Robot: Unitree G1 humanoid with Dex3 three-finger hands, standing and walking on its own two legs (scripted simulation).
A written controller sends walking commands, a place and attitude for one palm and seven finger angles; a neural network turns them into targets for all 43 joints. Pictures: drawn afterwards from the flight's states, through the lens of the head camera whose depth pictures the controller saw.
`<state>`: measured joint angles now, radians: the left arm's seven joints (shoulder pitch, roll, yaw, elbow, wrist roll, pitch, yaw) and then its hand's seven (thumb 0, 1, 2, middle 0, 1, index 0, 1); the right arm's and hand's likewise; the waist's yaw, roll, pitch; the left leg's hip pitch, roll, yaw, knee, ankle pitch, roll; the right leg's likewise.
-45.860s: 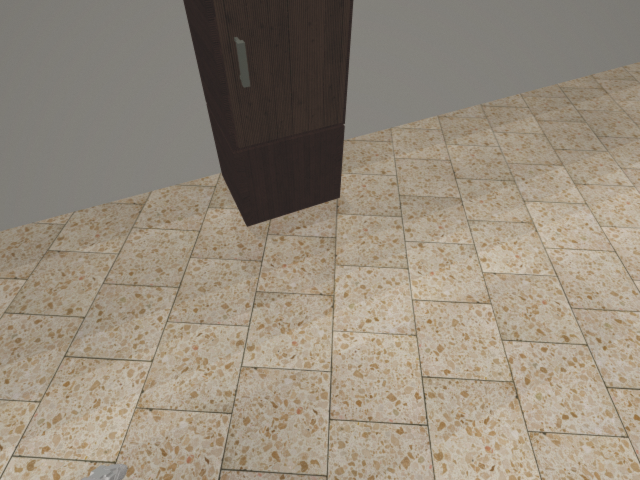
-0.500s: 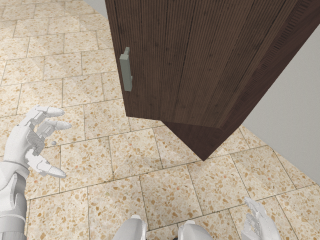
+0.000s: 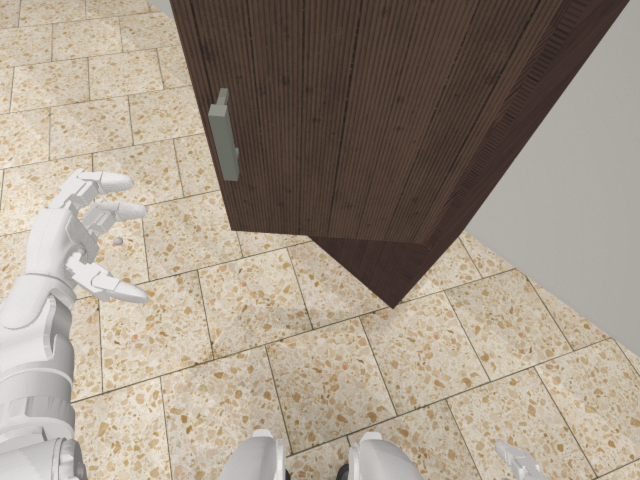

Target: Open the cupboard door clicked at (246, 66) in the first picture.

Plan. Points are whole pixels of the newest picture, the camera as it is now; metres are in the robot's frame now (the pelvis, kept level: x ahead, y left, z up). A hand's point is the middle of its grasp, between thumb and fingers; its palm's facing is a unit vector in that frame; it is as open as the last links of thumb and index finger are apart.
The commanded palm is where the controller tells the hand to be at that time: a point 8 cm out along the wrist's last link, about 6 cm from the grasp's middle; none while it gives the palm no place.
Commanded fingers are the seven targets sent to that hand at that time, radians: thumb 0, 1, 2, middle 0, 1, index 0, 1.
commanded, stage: move the hooked fingers beside the handle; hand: left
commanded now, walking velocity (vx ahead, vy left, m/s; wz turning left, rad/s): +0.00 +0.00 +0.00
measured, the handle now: (227, 136) +0.57 +0.15 +0.04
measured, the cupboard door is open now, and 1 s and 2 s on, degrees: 41 41 41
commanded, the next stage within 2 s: slide the fingers in behind the handle in 1.68 s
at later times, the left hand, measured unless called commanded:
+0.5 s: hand (149, 197) +0.45 +0.23 +0.05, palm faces -0.02 -1.00 -0.02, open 14.0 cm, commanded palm +0.43 +0.27 +0.05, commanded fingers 0.00 -0.50 0.30 -0.30 -1.20 -0.30 -1.20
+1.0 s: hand (175, 151) +0.53 +0.21 +0.04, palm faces -0.02 -1.00 -0.02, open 14.0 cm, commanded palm +0.50 +0.26 +0.04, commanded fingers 0.00 -0.50 0.30 -0.30 -1.20 -0.30 -1.20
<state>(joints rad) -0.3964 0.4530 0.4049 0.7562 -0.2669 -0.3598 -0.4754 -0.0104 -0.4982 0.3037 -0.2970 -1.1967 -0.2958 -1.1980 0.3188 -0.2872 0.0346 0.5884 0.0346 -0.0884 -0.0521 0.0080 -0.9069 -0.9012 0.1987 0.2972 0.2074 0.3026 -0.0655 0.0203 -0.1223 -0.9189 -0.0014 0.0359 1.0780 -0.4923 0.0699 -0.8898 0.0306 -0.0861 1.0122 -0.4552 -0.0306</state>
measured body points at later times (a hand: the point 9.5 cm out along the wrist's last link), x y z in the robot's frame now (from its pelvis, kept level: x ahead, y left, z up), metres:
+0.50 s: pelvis +0.00 +0.00 -0.01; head +0.11 +0.02 +0.43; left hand +0.44 +0.28 +0.05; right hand +0.05 -0.27 -0.12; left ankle +0.01 +0.07 -0.66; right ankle +0.02 -0.11 -0.66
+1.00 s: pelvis -0.01 +0.00 -0.02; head +0.16 +0.02 +0.40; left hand +0.52 +0.26 +0.05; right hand -0.02 -0.27 -0.12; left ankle +0.01 +0.07 -0.66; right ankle +0.02 -0.11 -0.66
